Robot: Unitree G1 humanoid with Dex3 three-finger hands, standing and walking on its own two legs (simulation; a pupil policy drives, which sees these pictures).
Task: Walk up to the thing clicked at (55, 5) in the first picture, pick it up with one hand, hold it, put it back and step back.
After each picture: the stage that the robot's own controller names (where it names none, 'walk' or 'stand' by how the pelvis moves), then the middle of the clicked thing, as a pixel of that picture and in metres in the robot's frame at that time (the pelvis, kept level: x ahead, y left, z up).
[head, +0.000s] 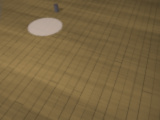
stand; (56, 7) +2.24 +0.41 -0.72
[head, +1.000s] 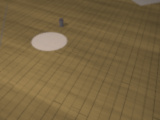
walk; (61, 22) +2.10 +0.26 -0.70
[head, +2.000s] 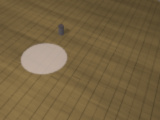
walk; (61, 29) +1.50 +0.21 -0.72
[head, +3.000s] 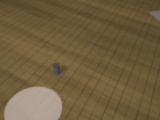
walk; (56, 69) +1.02 +0.21 -0.72
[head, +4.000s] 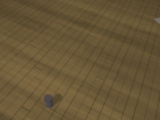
walk; (48, 101) +0.63 +0.23 -0.71
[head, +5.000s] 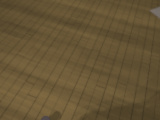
stand; out of the picture +0.41 +0.25 -0.70
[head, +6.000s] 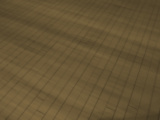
stand; out of the picture +0.37 +0.22 -0.72
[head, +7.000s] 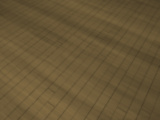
stand; out of the picture +0.36 +0.16 -0.71
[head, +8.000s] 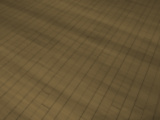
stand; out of the picture +0.36 +0.19 -0.72
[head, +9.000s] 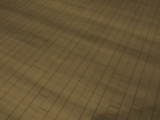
stand; out of the picture +0.33 +0.20 -0.72
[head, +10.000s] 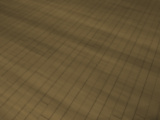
stand; out of the picture +0.32 +0.19 -0.73
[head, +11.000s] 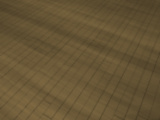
stand; out of the picture +0.32 +0.18 -0.73
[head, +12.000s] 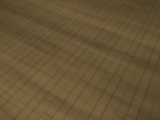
stand; out of the picture +0.32 +0.17 -0.73
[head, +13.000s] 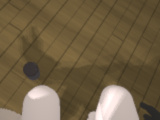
go down; (32, 71) +0.41 +0.20 -0.36
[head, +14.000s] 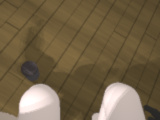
go down; (31, 71) +0.41 +0.21 -0.31
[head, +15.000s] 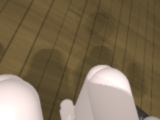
close in; out of the picture +0.41 +0.25 -0.22
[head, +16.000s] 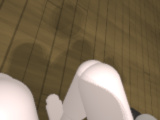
close; out of the picture +0.41 +0.26 -0.22
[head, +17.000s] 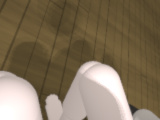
lift; out of the picture +0.38 +0.24 -0.23
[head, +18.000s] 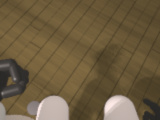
lift; (36, 108) +0.28 +0.24 -0.42
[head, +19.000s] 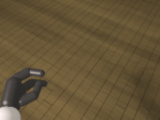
go down; out of the picture +0.29 +0.14 -0.69
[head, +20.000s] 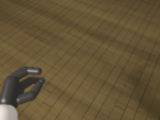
hold; out of the picture +0.28 +0.14 -0.70
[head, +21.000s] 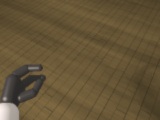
stand; out of the picture +0.28 +0.14 -0.70
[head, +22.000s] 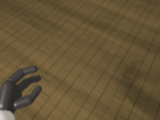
stand; out of the picture +0.29 +0.14 -0.68
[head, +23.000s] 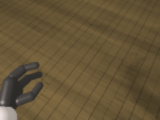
stand; out of the picture +0.29 +0.15 -0.68
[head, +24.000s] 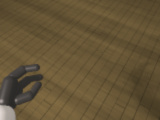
stand; out of the picture +0.29 +0.15 -0.70
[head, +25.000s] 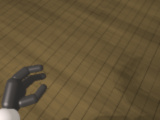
stand; out of the picture +0.31 +0.16 -0.64
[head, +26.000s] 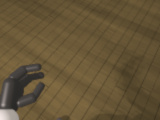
stand; out of the picture +0.32 +0.16 -0.63
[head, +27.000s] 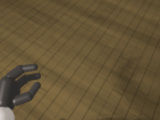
stand; out of the picture +0.33 +0.17 -0.65
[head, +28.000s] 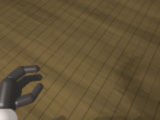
stand; out of the picture +0.33 +0.18 -0.64
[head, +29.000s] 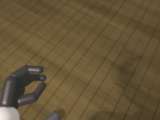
close; out of the picture +0.35 +0.19 -0.62
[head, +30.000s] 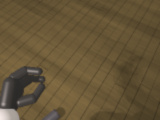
close; (50, 118) +0.36 +0.20 -0.62
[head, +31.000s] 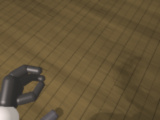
close; (48, 118) +0.37 +0.21 -0.62
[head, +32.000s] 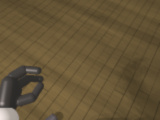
close; out of the picture +0.37 +0.21 -0.64
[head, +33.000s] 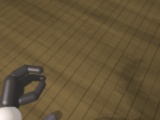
close; out of the picture +0.37 +0.21 -0.64
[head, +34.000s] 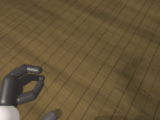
close; (48, 119) +0.38 +0.22 -0.63
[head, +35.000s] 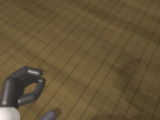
close; (47, 118) +0.38 +0.21 -0.63
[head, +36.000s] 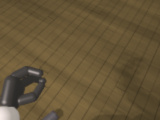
close; (49, 119) +0.37 +0.21 -0.63
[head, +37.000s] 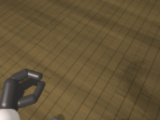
hold; out of the picture +0.36 +0.21 -0.65
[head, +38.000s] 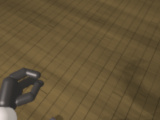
close; out of the picture +0.36 +0.21 -0.67
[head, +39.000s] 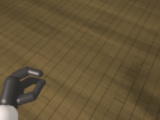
close; out of the picture +0.35 +0.20 -0.68
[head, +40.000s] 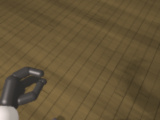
close; out of the picture +0.36 +0.20 -0.66
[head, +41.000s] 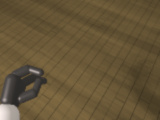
close; out of the picture +0.34 +0.20 -0.68
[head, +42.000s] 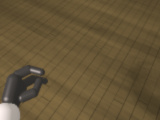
close; out of the picture +0.34 +0.20 -0.69
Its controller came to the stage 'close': yes
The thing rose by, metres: 0.23
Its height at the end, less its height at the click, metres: -0.02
